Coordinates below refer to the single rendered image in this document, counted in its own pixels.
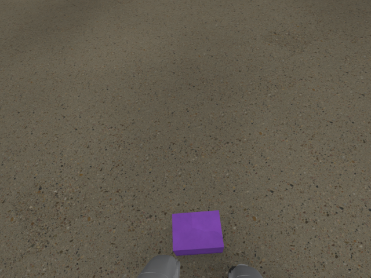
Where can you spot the left robot thigh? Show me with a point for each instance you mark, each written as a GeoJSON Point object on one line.
{"type": "Point", "coordinates": [161, 266]}

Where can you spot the right robot thigh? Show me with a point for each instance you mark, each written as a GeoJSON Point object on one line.
{"type": "Point", "coordinates": [241, 271]}

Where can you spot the carton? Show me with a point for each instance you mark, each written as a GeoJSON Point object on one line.
{"type": "Point", "coordinates": [197, 233]}

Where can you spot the robot thigh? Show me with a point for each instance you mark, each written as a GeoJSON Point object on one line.
{"type": "Point", "coordinates": [161, 266]}
{"type": "Point", "coordinates": [241, 271]}

